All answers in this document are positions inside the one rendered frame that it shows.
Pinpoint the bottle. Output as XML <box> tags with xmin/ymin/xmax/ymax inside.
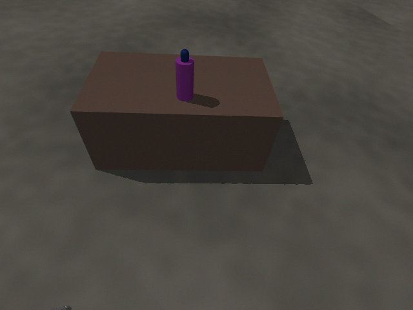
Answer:
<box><xmin>176</xmin><ymin>49</ymin><xmax>194</xmax><ymax>101</ymax></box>

